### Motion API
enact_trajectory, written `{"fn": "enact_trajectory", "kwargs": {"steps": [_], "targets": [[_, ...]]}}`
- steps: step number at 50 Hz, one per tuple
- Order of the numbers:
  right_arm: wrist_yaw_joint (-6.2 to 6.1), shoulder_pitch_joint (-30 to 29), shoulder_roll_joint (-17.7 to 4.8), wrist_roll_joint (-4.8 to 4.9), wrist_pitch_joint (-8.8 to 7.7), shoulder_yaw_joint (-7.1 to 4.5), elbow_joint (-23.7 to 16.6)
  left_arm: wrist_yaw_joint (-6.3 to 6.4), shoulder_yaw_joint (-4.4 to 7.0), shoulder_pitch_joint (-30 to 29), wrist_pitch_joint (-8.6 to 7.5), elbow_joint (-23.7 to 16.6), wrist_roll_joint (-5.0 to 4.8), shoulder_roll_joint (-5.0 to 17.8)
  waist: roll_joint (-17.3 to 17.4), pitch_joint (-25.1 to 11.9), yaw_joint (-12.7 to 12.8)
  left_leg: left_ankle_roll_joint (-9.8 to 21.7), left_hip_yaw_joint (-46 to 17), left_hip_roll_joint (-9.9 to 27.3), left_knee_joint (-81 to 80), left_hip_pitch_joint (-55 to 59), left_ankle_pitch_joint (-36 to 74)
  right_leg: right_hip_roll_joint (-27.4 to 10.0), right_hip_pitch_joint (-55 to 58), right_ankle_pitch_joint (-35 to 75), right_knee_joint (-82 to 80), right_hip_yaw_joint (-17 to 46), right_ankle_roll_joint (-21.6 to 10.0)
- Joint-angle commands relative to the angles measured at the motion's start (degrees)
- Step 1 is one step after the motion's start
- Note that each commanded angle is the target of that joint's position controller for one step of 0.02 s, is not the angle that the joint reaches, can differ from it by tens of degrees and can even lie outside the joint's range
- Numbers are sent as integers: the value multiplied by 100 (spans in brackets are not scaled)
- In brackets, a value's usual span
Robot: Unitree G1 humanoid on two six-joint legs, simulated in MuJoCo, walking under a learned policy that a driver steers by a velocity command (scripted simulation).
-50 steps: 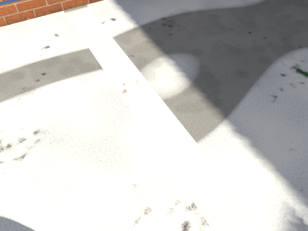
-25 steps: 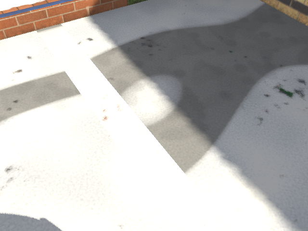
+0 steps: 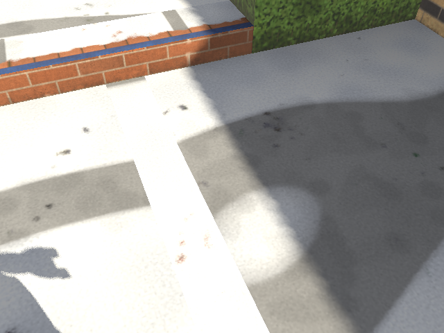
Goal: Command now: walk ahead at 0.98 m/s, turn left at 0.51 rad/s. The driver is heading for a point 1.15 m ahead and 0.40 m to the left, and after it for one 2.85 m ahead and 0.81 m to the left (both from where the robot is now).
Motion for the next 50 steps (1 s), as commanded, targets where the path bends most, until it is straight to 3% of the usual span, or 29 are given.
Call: {"fn": "enact_trajectory", "kwargs": {"steps": [1, 2, 5, 7, 9, 10, 11, 12, 13, 14, 15, 16, 17, 20, 23, 25, 29, 31, 32, 33, 34, 35, 36, 37, 39, 41, 42, 45, 50], "targets": [[73, -43, -207, -11, -27, -45, -237, 138, 15, -616, -197, -528, 47, 547, -199, 827, -252, 4, 229, -95, -868, 386, 1330, -1234, -1123, 1454, -1296, 109, -314], [133, -269, -44, -8, -60, 14, -362, 178, 39, -500, -207, -507, 43, 746, -327, 917, -193, 50, 292, -33, -1281, 453, 1650, -1446, -1010, 1587, -1326, 53, -297], [337, -1016, -66, 14, -141, 17, -682, 259, 12, -146, -98, -449, 18, 831, -146, 1124, 51, 205, 757, -256, -2304, 359, 1694, -1525, 6, 2313, -1207, -320, 4], [474, -1063, -246, 30, -183, -59, -851, 334, 58, -259, 12, -591, 56, 1149, -428, 888, -117, 321, 1330, -659, -2640, 943, 1213, -1624, 578, 4930, -633, -556, 169], [520, -257, -598, 95, -102, -236, -839, 472, 151, -423, 202, -765, 161, 1488, -985, 254, -716, 445, 1757, -1157, -2333, 1871, 106, -1798, 1040, 7909, 907, -634, 191], [498, 979, -930, 84, -16, -398, -570, 489, 195, -775, 282, -925, 186, 1615, -1244, -331, -1357, 637, 1629, -1229, -2139, 3125, -366, -1902, 739, 8606, 2278, -548, 89], [416, 2468, -1380, 52, 54, -615, -184, 456, 209, -1194, 291, -1140, 139, 1600, -1004, -889, -2048, 853, 1083, -1177, -2695, 5087, -322, -1634, -335, 7813, 4245, -486, 67], [285, 2641, -1787, 13, 207, -744, -122, 327, -12, -1191, 30, -1407, 165, 679, 1409, -711, -1627, 1386, -593, -343, -2802, 6496, -335, -299, -2715, 1011, 7271, -297, 327], [262, 2229, -1612, -144, 92, -612, -342, 120, -195, -401, -328, -1838, -167, 298, 2026, -2148, -728, 2685, -4811, 816, -4471, 7959, -3376, 287, -4484, -1340, 8284, 1411, 339], [178, 2399, -1225, -203, 10, -603, -400, 103, -74, -1368, -509, -2125, -303, 921, 1274, -2136, -1208, 2208, -5329, 725, -5372, 7914, -4039, -79, -4762, -638, 7862, 1867, 91], [208, 2212, -795, -345, -83, -470, -358, 97, -77, -1797, -522, -2361, -372, 832, 88, -1154, -954, 1782, -4580, 558, -5295, 7010, -3853, -351, -5095, -535, 7431, 1839, -73], [255, 1812, -639, -271, -159, -403, -462, 137, -132, -1722, -465, -2360, -245, 693, -709, -944, -551, 1682, -4137, 483, -5195, 6036, -3513, -604, -4715, -499, 6997, 1831, -116], [246, 1298, -708, -220, -189, -410, -606, 154, -110, -1553, -378, -2317, -87, 681, -950, -530, -203, 1644, -3668, 202, -5201, 4849, -3136, -755, -4216, -413, 6506, 1830, -40], [151, 819, -629, -69, -109, -352, -756, 170, -2, -1522, -99, -2331, 19, 783, -802, 239, 114, 1513, -2452, -409, -5374, 3090, -2050, -1017, -3522, -321, 5370, 1616, 265], [-35, 965, -667, 10, -68, -344, -767, 249, -81, -2593, -75, -2780, 126, 557, -548, 632, -252, 1375, -1654, -855, -5363, 2100, -1267, -851, -2898, 966, 3527, 1198, 542], [-71, 1054, -769, 25, 6, -381, -713, 262, -99, -3099, -69, -2996, 84, 389, -163, 663, -543, 1030, -1373, -1130, -5073, 1848, -963, -501, -2234, 1861, 2221, 998, 632], [-130, 1506, -790, 98, 232, -464, -499, 259, 190, -3194, -88, -3208, -118, 822, 423, 230, -729, 535, -2043, -1141, -3891, 2962, -618, 44, -1745, 2053, 978, 1193, 736], [-196, 1265, -692, 99, 328, -479, -629, 258, 318, -2775, -147, -3122, -142, 967, 524, -49, -385, 201, -2142, -1146, -2871, 3457, -33, -50, -1336, 2149, 525, 1231, 542], [-189, 1047, -485, 34, 336, -423, -798, 261, 379, -1935, -171, -2948, -56, 1069, 484, -656, 21, -77, -1824, -1303, -1658, 3346, 168, -517, -336, 2583, 625, 1393, 275], [-180, 1292, 95, -175, 358, -240, -1018, 286, 401, -1019, -132, -2857, 44, 1357, -568, -1755, 94, -349, -1055, -1656, 257, 2379, -2705, -2040, 1459, 4420, 1360, 2621, -159], [-86, 2414, -188, -17, 307, -202, -1251, 212, 412, -757, -57, -2751, 175, 1596, -2640, -2815, -425, -545, -814, -1740, 1728, 963, -4311, -3643, 2798, 3950, 1026, 5414, -1427], [-64, 2391, -772, 57, 393, -302, -1085, 239, 410, -1286, 55, -2952, 151, 1259, -2084, -2601, -364, -754, -708, -960, 2525, 533, -3567, -3533, 2337, 2152, 804, 5533, -1560], [-74, 1599, -1044, 50, 497, -392, -1171, 320, 288, -1582, 176, -3034, 106, 762, -1361, -1683, -147, -879, -353, -780, 2539, 319, -3014, -2968, 1568, 1642, 687, 4187, -1256], [-107, 1120, -1124, -34, 583, -446, -1273, 363, 221, -1841, 299, -3004, 63, 655, -644, -1053, -173, -948, -105, -601, 2293, 471, -2608, -2566, 613, 1808, 563, 3237, -980], [-108, 809, -848, -77, 656, -422, -1438, 356, 231, -2009, 357, -2723, 56, 783, -603, -236, -388, -897, 56, -389, 1391, 1048, -2549, -1915, -841, 2563, 288, 2175, -786], [-118, 821, -368, -68, 623, -269, -1455, 287, 294, -1961, 310, -2450, 92, 938, -821, -231, -442, -873, 320, -480, 482, 1461, -2664, -1805, -1169, 3561, 77, 1668, -924], [-118, 791, -323, -91, 598, -237, -1442, 261, 333, -1958, 298, -2360, 87, 1036, -828, -397, -438, -857, 333, -467, 92, 1588, -2550, -1907, -1074, 3913, 69, 1586, -1039], [-62, 647, -453, -139, 586, -210, -1370, 223, 381, -2153, 376, -2218, -51, 1219, -751, -803, -446, -721, 354, -471, -1037, 2273, -1700, -2063, -1087, 3820, 82, 1280, -1127], [71, 210, -650, -155, 628, -234, -1508, 194, 363, -2060, 500, -1966, -232, 1372, -1007, -633, -374, -431, 527, -671, -2770, 3151, -1188, -2050, -1172, 2136, 251, 1108, -832]]}}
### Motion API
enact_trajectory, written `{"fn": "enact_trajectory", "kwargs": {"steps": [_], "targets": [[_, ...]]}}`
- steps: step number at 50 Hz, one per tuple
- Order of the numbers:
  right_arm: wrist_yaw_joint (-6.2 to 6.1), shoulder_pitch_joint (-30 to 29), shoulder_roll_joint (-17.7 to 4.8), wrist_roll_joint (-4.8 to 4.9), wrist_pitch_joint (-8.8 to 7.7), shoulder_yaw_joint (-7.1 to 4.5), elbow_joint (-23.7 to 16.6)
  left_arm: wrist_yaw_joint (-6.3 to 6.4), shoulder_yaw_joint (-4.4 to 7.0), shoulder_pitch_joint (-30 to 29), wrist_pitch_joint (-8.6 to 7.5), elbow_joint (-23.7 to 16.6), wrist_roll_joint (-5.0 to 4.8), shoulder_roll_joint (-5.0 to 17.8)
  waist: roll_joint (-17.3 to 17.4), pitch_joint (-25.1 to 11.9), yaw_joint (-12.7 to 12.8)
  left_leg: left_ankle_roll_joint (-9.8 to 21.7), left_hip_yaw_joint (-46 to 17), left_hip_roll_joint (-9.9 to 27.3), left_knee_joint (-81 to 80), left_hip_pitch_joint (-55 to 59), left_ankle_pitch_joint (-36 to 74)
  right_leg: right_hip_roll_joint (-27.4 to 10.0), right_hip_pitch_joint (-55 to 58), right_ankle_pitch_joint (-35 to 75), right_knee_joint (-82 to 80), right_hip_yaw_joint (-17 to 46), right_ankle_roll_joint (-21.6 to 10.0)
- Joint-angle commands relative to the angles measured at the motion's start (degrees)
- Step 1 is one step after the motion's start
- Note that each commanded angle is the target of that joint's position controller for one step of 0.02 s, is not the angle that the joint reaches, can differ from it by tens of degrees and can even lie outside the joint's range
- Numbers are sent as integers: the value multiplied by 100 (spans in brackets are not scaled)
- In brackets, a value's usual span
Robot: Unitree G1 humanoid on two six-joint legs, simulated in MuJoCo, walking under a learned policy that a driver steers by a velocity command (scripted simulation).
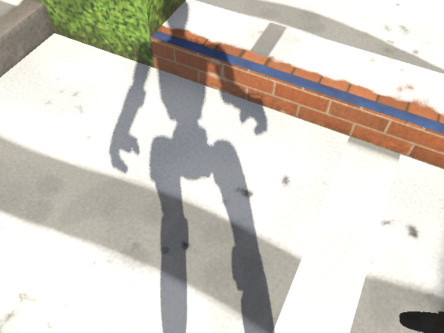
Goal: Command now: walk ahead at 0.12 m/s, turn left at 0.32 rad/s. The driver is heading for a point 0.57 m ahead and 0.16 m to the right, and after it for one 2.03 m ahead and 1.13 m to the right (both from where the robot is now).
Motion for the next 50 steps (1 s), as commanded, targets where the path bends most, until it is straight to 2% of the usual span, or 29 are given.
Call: {"fn": "enact_trajectory", "kwargs": {"steps": [1, 2, 3, 4, 5, 6, 10, 11, 13, 15, 20, 23, 24, 25, 26, 27, 29, 30, 37, 40, 42, 43, 44, 45, 46, 47, 48, 49, 50], "targets": [[68, 565, -358, -36, -46, -125, -234, -2, 120, -581, -51, -399, -109, 791, -776, -1122, -519, 275, 253, -213, -1334, 1573, 671, -1283, 263, 1124, -282, 965, -1016], [57, 606, -434, -61, -56, -159, -220, -3, 45, -389, -42, -305, -97, 595, -693, -1090, -507, 423, 190, -231, -1809, 2045, 893, -1079, 34, 676, -14, 843, -758], [3, 650, -725, -120, -52, -213, -322, -25, -72, -60, -44, -244, 57, 282, 17, -1248, -394, 686, -800, 576, -2213, 2680, 1873, -669, -398, -348, 723, 455, -266], [-46, 313, -1047, -218, -11, -214, -522, -70, -189, 164, -53, -393, 243, 45, 1329, -1225, -88, 1469, -2117, 1757, -2292, 2898, 2619, -35, -1328, -2226, 1644, 45, 208], [-45, 586, -800, -296, -65, -189, -396, -11, -84, -297, -7, -434, 173, 413, 1123, -1253, -603, 1916, -2356, 1901, -2577, 2336, 2071, -113, -1415, -2643, 2468, 624, 319], [-20, 465, -694, -301, -146, -141, -330, 15, -8, -323, 55, -413, 52, 605, 916, -1025, -493, 1797, -2077, 1659, -2619, 2075, 1802, -161, -1407, -2453, 2867, 772, 322], [4, -222, -446, -184, -259, -66, -262, 110, 20, 125, 248, -85, 119, 437, 681, -916, -135, 1340, -1050, 982, -2469, 1273, 2310, -134, -604, -1647, 2939, 758, 480], [0, 4, -329, -156, -246, -54, -158, 80, -35, 238, 224, -21, 113, 290, 673, -1144, -211, 1293, -982, 832, -2631, 1383, 973, -101, -473, -1455, 2666, 620, 459], [-21, 481, -744, -20, -231, -225, 31, -7, -36, 0, 151, -103, -33, 369, 1107, -936, -546, 1348, -1554, 1111, -3160, 1707, -1694, -18, -995, -1479, 2565, 427, 239], [-75, 595, -765, -26, -351, -260, 138, -41, -24, -319, 73, -233, -117, 437, 1010, -582, -616, 1325, -1937, 1448, -3461, 1841, -2326, -160, -1364, -1525, 2279, 626, -68], [-77, 138, -787, 102, -586, -369, 156, -99, -33, 260, -52, 29, -101, 235, 711, -543, -214, 999, -1070, 1406, -3481, 1412, -1827, -196, -327, -1416, 1455, 248, -545], [-89, -462, -499, 68, -556, -332, -26, -99, 11, 1606, -59, 638, -42, 149, -110, -436, 419, 564, 59, 840, -1997, 316, -2034, 227, 1079, -1066, 607, -249, -666], [-73, -679, -95, 8, -575, -230, -171, -87, 89, 2276, -103, 846, -7, 363, -1048, -349, 582, 254, 721, 393, -4, -680, -1675, -382, 1717, -1932, 121, 982, -909], [-4, -799, 281, 43, -678, -84, -468, -129, 101, 2152, -221, 549, 21, 821, -1724, 165, 359, -18, 566, -348, 1831, -2543, -1560, -1439, 1974, -3441, -871, 3918, -1638], [91, -887, 166, 218, -865, -48, -667, -174, 156, 1681, -337, 216, 94, 958, -1381, 155, 256, 140, -276, -160, 2248, -3425, -1218, -1960, 2151, -4497, -1785, 5454, -2117], [149, -896, -169, 281, -989, -113, -641, -160, 138, 1330, -409, 50, 86, 864, -903, 274, 84, 202, -451, 95, 2400, -3743, -718, -2006, 2262, -4060, -1669, 5297, -2019], [150, -767, -344, 0, -1072, -172, -466, -130, 57, 1305, -366, -93, 19, 628, -276, 15, 10, 146, -381, 231, 1863, -3086, -101, -1571, 2015, -2975, -1413, 4268, -1727], [149, -800, -421, -37, -1069, -221, -452, -79, 3, 1289, -321, -141, -3, 488, -213, 16, -51, 73, -371, 212, 1389, -2637, 241, -1360, 1732, -2609, -1465, 3874, -1619], [297, -1667, 3, 105, -1084, -112, -572, 197, 1, 1690, -183, -132, -140, 437, -879, 259, 169, -200, 79, -478, -1020, -384, 1646, -577, 534, -807, -1423, 2586, -1251], [281, -1612, -238, 197, -1105, -217, -584, 219, 65, 1586, -150, -155, -222, 498, -1159, 210, 36, -192, -127, -400, -1519, 321, 1425, -705, 694, -435, -1156, 2879, -1113], [194, -973, -587, 250, -1110, -389, -486, 197, 124, 1363, -115, -259, -166, 608, -1312, -183, -397, -11, -27, -477, -1645, 1283, 863, -685, 794, 1321, -401, 2945, -948], [105, 34, -809, 273, -1088, -512, -264, 154, 116, 1121, -102, -393, -60, 589, -1209, -860, -946, 177, -110, -288, -1612, 2564, 777, -360, 471, 2036, 834, 2675, -742], [19, 1602, -1042, 212, -1007, -566, 5, 114, 21, 859, -120, -626, 163, 343, -820, -2153, -1640, 433, -666, 452, -1045, 4718, -2, -106, -543, 1532, 2681, 2397, -606], [79, 2146, -1478, -29, -945, -590, 243, 85, -222, 1786, -247, -843, -99, -596, 1993, -3274, -1025, 1407, -4183, 2024, -2161, 6486, -2869, 576, -2481, -1966, 4830, 1966, -348], [142, 1957, -980, -67, -968, -478, 223, 117, -214, 1701, -292, -723, -429, -198, 2392, -2594, -1084, 1448, -5260, 2125, -3003, 5986, -3799, 237, -3298, -1940, 5688, 1864, -377], [101, 1664, -587, -4, -918, -393, 293, 96, -139, 1046, -301, -750, -396, 163, 1740, -1521, -1193, 1303, -4226, 1921, -2982, 5205, -3150, -13, -3640, -1489, 5910, 1563, -411], [82, 1598, -500, -34, -862, -363, 425, 61, -152, 575, -313, -803, -242, 192, 750, -1028, -1144, 1262, -3364, 1712, -2916, 4422, -2075, -215, -3448, -1237, 5806, 1415, -447], [104, 1485, -415, -117, -826, -333, 540, 23, -150, 131, -338, -914, -90, 119, 255, -597, -1024, 1218, -2745, 1440, -3003, 3581, -1336, -325, -3161, -1104, 5439, 1401, -480], [98, 1228, -257, -203, -833, -261, 605, -32, -140, 83, -299, -973, -112, 32, 422, -277, -730, 1252, -2313, 1315, -3112, 2904, -539, -433, -2806, -1055, 5139, 1522, -437]]}}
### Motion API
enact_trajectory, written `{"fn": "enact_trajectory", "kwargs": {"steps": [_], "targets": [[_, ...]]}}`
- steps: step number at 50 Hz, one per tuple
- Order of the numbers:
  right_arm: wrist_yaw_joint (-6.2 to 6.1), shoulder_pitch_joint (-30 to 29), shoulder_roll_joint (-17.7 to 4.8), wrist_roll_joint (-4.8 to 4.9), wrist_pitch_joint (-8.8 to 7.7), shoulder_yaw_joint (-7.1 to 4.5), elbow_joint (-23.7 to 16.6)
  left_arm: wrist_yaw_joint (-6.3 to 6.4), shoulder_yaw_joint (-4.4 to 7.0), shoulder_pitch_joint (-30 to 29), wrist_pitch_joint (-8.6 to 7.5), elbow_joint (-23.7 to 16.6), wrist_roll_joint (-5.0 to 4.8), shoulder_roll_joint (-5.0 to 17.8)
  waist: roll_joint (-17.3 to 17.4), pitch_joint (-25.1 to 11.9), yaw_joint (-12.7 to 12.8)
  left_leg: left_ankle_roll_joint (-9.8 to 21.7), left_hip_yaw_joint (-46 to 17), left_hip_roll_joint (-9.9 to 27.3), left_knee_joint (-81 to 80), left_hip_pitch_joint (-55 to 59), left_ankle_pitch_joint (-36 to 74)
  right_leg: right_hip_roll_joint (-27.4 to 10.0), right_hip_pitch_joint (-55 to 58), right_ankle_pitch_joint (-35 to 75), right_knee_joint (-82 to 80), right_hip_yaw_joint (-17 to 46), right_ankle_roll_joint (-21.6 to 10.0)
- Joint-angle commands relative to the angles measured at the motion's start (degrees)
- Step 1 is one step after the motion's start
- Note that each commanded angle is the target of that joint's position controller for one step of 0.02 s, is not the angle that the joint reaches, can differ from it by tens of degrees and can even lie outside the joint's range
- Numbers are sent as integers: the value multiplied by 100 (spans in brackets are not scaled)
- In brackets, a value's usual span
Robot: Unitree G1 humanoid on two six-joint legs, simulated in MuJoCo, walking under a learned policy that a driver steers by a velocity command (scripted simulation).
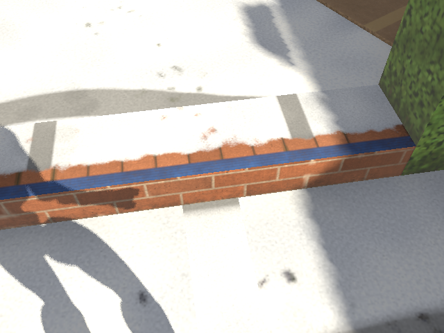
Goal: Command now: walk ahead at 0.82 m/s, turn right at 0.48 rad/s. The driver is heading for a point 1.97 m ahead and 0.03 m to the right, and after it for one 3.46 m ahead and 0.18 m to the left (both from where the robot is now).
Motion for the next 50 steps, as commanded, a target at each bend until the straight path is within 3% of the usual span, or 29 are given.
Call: {"fn": "enact_trajectory", "kwargs": {"steps": [1, 2, 3, 5, 6, 9, 11, 12, 13, 14, 15, 16, 17, 18, 20, 23, 25, 28, 31, 32, 33, 34, 35, 36, 38, 41, 50], "targets": [[-21, 552, -224, -112, 5, -52, 120, -119, -27, -673, -104, -792, 14, 25, 843, 242, -153, 1294, -2102, 1545, -1727, 1414, 213, -569, -1950, 117, -152, 360, 41], [-29, 416, -165, -39, -11, -19, 184, -132, -47, -679, -53, -833, 6, -35, 870, 355, 17, 1302, -1762, 1572, -1740, 1137, 1261, -556, -1831, -121, -506, 341, 125], [-47, 269, -315, 33, -24, -38, 233, -141, -81, -781, -26, -903, 60, -84, 809, 506, 147, 1305, -1456, 1642, -1798, 906, 2181, -537, -1821, -140, -994, 268, 215], [-96, -15, -842, 119, -33, -157, 255, -240, -149, -891, -69, -969, 262, -86, 716, 464, 273, 1168, -761, 1498, -1869, 507, 2991, -532, -1199, 777, -2321, 9, 264], [-119, -120, -990, 123, -22, -188, 233, -308, -147, -877, -117, -904, 296, -26, 700, 281, 268, 1007, -369, 1240, -1873, 231, 3042, -362, -502, 1496, -2947, -235, 252], [-138, 256, -1278, 223, -10, -231, 429, -385, -20, -1148, -125, -952, 271, 293, 772, 1, 227, 756, -165, 1310, -1645, 480, 3110, -8, 514, 2466, -3721, -384, 133], [-153, 467, -1254, 232, 50, -201, 512, -308, 169, -601, -85, -756, 364, 626, 557, -395, 565, 476, 74, 1089, -530, 753, 3665, 287, 1489, 2731, -4188, -567, -74], [-172, 590, -1158, 184, 76, -150, 537, -249, 260, -193, -50, -668, 399, 800, 473, -580, 807, 282, 203, 916, 386, 474, 3422, 209, 2178, 3188, -4273, -513, -144], [-198, 862, -749, -59, 135, 3, 398, -145, 340, 192, -10, -660, 449, 1318, -744, -1146, 735, -41, 478, 391, 2456, -260, 614, -946, 3173, 5512, -4201, 803, -356], [-153, 2261, -325, 30, 183, 187, 631, -198, 216, -111, -3, -882, 580, 1437, -1798, -2324, 56, -224, -226, -99, 4447, -1156, -2532, -2369, 4055, 6256, -4559, 3050, -1482], [-139, 2216, -922, 91, 265, 78, 816, -286, 197, -316, 23, -970, 406, 1082, -927, -2535, 215, -194, -669, 128, 4803, -1064, -2215, -2038, 3545, 5085, -4932, 3171, -1434], [-155, 1560, -1032, 152, 343, 41, 676, -332, 126, -672, 8, -955, 285, 839, -407, -1679, 205, -182, -505, 340, 4701, -1457, -1924, -1776, 2931, 4361, -4989, 2340, -1260], [-245, 1123, -954, 96, 406, 61, 596, -343, 81, -947, -11, -872, 242, 686, 35, -1167, 117, -199, -407, 528, 4332, -1510, -1547, -1513, 2262, 4138, -5118, 1920, -1064], [-319, 918, -920, 44, 483, 55, 558, -346, 41, -1125, -26, -840, 302, 562, 80, -889, 12, -184, -422, 650, 4011, -1309, -1296, -1323, 1620, 3994, -5299, 1607, -954], [-353, 1179, -749, 23, 594, 74, 637, -327, 19, -1312, -90, -757, 448, 447, -240, -928, -282, -199, -489, 744, 3541, -571, -994, -1187, 942, 4525, -5448, 1173, -947], [-395, 931, -489, -30, 641, 141, 623, -253, 30, -1401, -120, -578, 440, 409, -134, -1030, -310, -256, -386, 702, 2471, -172, -842, -1107, 680, 4615, -5574, 708, -1036], [-391, 607, -411, -40, 691, 180, 607, -194, 51, -1420, -53, -483, 411, 457, -148, -989, -195, -242, -339, 659, 1747, 119, -464, -1013, 547, 3552, -5726, 587, -978], [-357, 265, -512, -16, 753, 148, 600, -168, 45, -1369, 49, -328, 391, 472, -257, -679, -58, -181, -284, 535, 1031, 408, -40, -926, 306, 1342, -5976, 698, -874], [-319, 177, -457, -135, 720, 165, 621, -177, -65, -1305, 98, -169, 346, 221, -105, -339, -171, 48, -202, 448, -221, 1028, 524, -627, 7, -47, -5829, 675, -438], [-328, 163, -613, -178, 695, 156, 565, -181, -110, -1110, 86, -82, 384, 116, 82, -316, -121, 187, -555, 789, -469, 1232, 864, -455, -70, -276, -5643, 611, -181], [-351, -40, -1040, -129, 699, 60, 542, -178, -72, -746, 77, -30, 395, 184, 676, -192, 219, 358, -670, 958, -380, 1008, 563, -64, -126, -384, -5521, 243, 50], [-329, -62, -838, -87, 690, 63, 612, -134, -69, -930, 100, -21, 402, 226, 858, -140, 105, 391, -624, 796, -552, 433, -414, 115, 316, -55, -5308, -80, 204], [-310, -146, -596, -104, 653, 140, 616, -100, -63, -1098, 129, -52, 394, 242, 875, -78, 80, 322, -611, 727, -693, 142, -662, 118, 604, 252, -5141, -126, 239], [-296, -247, -492, -128, 612, 182, 628, -65, -68, -1111, 163, -29, 381, 183, 935, -92, 118, 237, -580, 696, -724, 39, -488, 95, 791, 516, -5048, -146, 216], [-280, -260, -464, -105, 524, 206, 677, -35, -54, -1027, 209, 38, 399, 221, 883, -148, 115, 162, -502, 641, -612, 165, 28, 55, 910, 943, -4989, -117, 149], [-300, -121, -539, -52, 474, 209, 811, -27, -38, -1054, 193, 129, 353, 227, 597, -296, 36, 154, -422, 579, -402, 429, 642, 2, 1032, 1527, -4915, -92, 112], [-308, -148, -526, -23, 516, 248, 1194, 33, 5, -1122, 265, 511, 297, 228, 316, -312, -3, 200, -336, 466, -363, 612, 1134, -27, 1354, 2208, -4822, -107, 175]]}}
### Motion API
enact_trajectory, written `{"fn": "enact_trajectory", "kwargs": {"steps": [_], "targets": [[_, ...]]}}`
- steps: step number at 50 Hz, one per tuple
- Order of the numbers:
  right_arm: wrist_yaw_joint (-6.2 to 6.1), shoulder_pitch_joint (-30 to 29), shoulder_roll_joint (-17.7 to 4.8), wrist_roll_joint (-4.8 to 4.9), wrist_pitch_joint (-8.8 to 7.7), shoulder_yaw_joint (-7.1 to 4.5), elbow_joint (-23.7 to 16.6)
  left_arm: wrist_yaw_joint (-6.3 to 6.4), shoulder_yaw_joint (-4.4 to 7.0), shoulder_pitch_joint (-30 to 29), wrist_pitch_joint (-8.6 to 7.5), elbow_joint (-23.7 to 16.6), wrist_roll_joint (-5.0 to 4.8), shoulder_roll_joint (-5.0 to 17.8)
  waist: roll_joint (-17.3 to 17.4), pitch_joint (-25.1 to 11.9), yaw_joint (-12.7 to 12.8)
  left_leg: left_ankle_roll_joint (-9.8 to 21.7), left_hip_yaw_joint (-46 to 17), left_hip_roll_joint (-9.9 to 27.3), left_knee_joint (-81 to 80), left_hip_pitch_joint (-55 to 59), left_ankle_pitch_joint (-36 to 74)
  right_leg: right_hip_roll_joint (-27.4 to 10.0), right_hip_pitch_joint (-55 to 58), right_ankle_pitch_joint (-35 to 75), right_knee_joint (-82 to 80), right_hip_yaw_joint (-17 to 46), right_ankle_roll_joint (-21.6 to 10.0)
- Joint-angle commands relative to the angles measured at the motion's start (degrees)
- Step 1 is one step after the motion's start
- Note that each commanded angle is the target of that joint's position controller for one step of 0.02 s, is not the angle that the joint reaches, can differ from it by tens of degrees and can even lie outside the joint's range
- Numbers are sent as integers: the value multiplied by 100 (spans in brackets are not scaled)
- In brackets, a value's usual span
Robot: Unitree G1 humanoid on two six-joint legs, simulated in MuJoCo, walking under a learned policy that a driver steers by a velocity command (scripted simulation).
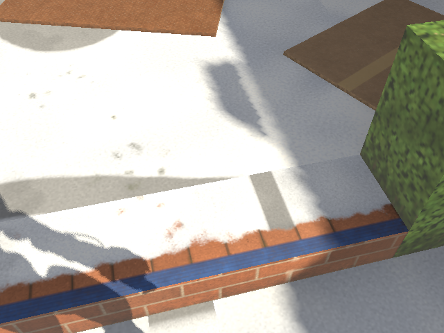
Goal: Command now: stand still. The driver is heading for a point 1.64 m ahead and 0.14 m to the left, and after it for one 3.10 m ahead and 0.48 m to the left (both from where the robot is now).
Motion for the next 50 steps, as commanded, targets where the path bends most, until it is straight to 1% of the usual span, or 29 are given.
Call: {"fn": "enact_trajectory", "kwargs": {"steps": [1, 8, 16, 32, 33, 34, 35, 36, 37, 38, 39, 40, 41, 42, 43, 44, 45, 46, 47, 48, 49, 50], "targets": [[-13, -49, -730, 9, -49, -151, -132, 46, 143, -78, -28, -168, -16, 583, -3, -410, -8, 174, -227, 228, -470, 2, 1487, -327, 449, 1508, -319, 315, -139], [-14, -75, -720, 2, -30, -133, 191, 90, 163, -182, -2, 169, -31, 638, 0, -323, -17, 176, -167, 151, -594, 76, 1405, -342, 521, 1476, -395, 298, -101], [-34, -45, -715, -4, -11, -112, 476, 114, 158, -241, 14, 533, -40, 645, 14, -222, -21, 173, -121, 97, -722, 82, 1171, -332, 512, 1248, -501, 261, -71], [-57, 215, -635, -4, -14, -61, 796, 139, 100, -124, 6, 1058, -45, 574, -8, -77, -13, 185, -78, 36, -853, -17, 791, -304, 389, 842, -618, 202, -31], [-68, 415, -647, 24, 1, -78, 889, 146, 110, 74, 16, 1166, -71, 566, 27, -332, -15, 261, 11, -74, -848, 63, -407, -147, 449, -424, -537, 44, -77], [-74, 481, -811, 90, 12, -142, 877, 143, 161, 158, 14, 1177, -131, 689, 93, -128, -19, 403, -110, -56, -856, -159, -1895, -80, 131, -1946, -426, 30, -164], [-71, 510, -920, 122, -12, -186, 820, 128, 187, 62, -35, 1101, -144, 772, 135, 271, -62, 571, -428, 126, -992, -440, -2916, -152, -390, -2812, -374, 179, -258], [-62, 646, -974, 162, -93, -215, 792, 100, 173, -137, -146, 964, -173, 710, 265, 569, -161, 785, -931, 468, -1229, -420, -3298, -263, -892, -2838, -222, 276, -302], [-52, 821, -1033, 199, -197, -257, 795, 61, 128, -442, -294, 792, -201, 514, 523, 682, -286, 1001, -1525, 911, -1608, -95, -3177, -276, -1308, -2039, 141, 120, -221], [-44, 950, -1205, 204, -276, -351, 844, 3, 77, -612, -421, 681, -211, 260, 1013, 604, -300, 1264, -2289, 1517, -2116, 241, -3072, -217, -1532, -900, 809, -267, -118], [-39, 957, -1229, 191, -331, -394, 819, -48, 92, -670, -499, 636, -208, 317, 1075, 572, -294, 1469, -2804, 1941, -2378, 150, -2828, -444, -1590, -595, 1375, -124, -173], [-14, 845, -1098, 156, -395, -371, 698, -84, 124, -685, -552, 575, -232, 433, 894, 521, -231, 1475, -2881, 2039, -2445, 168, -2548, -578, -1751, -864, 1798, 22, -250], [21, 657, -1030, 171, -440, -360, 562, -100, 115, -600, -588, 553, -273, 417, 808, 482, -126, 1369, -2661, 1971, -2457, 251, -2312, -676, -1846, -1066, 1773, 54, -322], [45, 456, -1060, 244, -452, -372, 443, -98, 88, -464, -623, 549, -299, 365, 810, 464, -11, 1202, -2258, 1810, -2458, 148, -2039, -726, -1558, -1085, 1215, -4, -372], [61, 263, -1126, 307, -447, -393, 366, -86, 92, -247, -657, 622, -287, 354, 813, 416, 140, 1016, -1689, 1470, -2352, -204, -1683, -622, -800, -863, 458, -230, -377], [73, 161, -1180, 326, -413, -415, 320, -77, 122, 104, -682, 802, -240, 348, 718, 308, 322, 901, -1122, 1073, -2009, -591, -1475, -320, 111, -321, -175, -637, -303], [76, 207, -1155, 287, -386, -412, 272, -61, 183, 560, -677, 1030, -211, 414, 542, 138, 462, 867, -773, 783, -1554, -991, -1353, -15, 953, -24, -287, -909, -190], [87, 68, -974, 230, -415, -349, 150, -42, 263, 1220, -663, 1241, -235, 536, 275, -75, 724, 784, -504, 574, -835, -1559, -769, -59, 1876, 42, -293, -744, -227], [135, -385, -542, 135, -484, -218, -101, -7, 382, 2297, -674, 1450, -244, 906, -830, -317, 1222, 483, 52, 151, 1266, -2601, -10, -1087, 2927, -861, -1041, 848, -575], [154, -437, -160, 142, -649, -118, -437, -66, 455, 2716, -716, 1403, -219, 1403, -1951, -575, 1120, 387, 120, -331, 2890, -4037, -867, -2299, 3563, -2010, -1795, 3510, -1369], [201, -594, -329, 322, -732, -121, -522, -92, 330, 2247, -783, 1355, -132, 1049, -1156, -254, 873, 546, -441, 177, 3986, -4888, -733, -2650, 3226, -3089, -1932, 4038, -1606], [265, -632, -411, 389, -782, -105, -598, -123, 221, 1746, -815, 1140, -74, 732, -757, 51, 671, 671, -486, 425, 4388, -5332, -223, -2490, 3011, -2856, -1875, 3536, -1435]]}}
Keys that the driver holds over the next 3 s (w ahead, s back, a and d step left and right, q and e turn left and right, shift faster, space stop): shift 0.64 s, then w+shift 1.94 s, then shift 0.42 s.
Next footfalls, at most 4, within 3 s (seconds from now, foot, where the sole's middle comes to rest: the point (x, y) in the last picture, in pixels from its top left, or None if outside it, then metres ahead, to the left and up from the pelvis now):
1.36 left None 0.47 0.10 -0.77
1.76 right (255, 212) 0.83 -0.08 -0.61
2.24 left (193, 112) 1.30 0.14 -0.61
2.70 right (241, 44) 1.79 -0.06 -0.61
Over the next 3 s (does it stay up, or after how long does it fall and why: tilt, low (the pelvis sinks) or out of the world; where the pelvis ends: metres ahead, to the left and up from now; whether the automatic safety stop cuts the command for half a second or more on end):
stays up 1.69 0.04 0.17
